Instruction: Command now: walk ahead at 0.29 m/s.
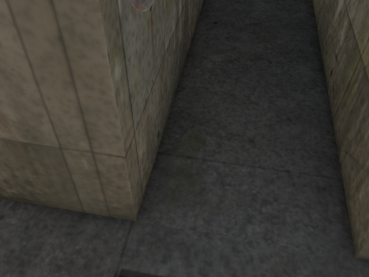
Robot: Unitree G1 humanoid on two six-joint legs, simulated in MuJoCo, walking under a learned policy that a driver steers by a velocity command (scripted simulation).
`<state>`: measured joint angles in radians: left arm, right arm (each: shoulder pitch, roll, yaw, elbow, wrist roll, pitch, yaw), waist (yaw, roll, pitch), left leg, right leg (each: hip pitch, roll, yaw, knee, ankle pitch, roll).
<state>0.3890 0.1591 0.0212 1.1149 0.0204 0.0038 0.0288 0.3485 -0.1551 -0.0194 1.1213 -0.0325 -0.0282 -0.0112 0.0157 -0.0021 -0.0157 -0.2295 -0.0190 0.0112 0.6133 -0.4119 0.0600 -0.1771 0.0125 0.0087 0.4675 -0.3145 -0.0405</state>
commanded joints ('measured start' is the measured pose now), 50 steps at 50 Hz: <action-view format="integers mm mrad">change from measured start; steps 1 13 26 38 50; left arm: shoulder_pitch -47 -243 36 -81 81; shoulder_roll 159 64 311 220 185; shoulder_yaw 40 26 104 84 46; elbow -52 -158 -179 -238 -204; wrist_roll -2 14 47 -9 -15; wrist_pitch -11 -51 -60 -82 -124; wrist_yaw -5 -66 -33 -32 -4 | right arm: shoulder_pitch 53 226 161 -184 -365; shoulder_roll -33 -96 -85 -90 -140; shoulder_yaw -11 -29 -9 -20 -15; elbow -53 -10 -140 -315 -422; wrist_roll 10 20 56 -29 -17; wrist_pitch -47 -98 -125 -26 -70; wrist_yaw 18 -17 -14 -11 18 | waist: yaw -59 -38 144 -19 31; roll -119 88 -151 -83 -82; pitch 157 143 -259 62 -3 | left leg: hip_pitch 43 322 -345 -335 -202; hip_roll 14 222 10 71 1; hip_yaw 30 -119 145 -12 37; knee -91 -494 842 222 -128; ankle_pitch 19 466 140 265 371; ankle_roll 27 92 -21 -121 -25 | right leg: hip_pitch -209 -617 530 -132 221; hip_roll -243 -66 -313 -97 -148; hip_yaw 319 -56 449 305 266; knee -285 536 31 -271 -83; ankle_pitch -405 131 183 149 931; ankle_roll -155 -28 -387 -204 -139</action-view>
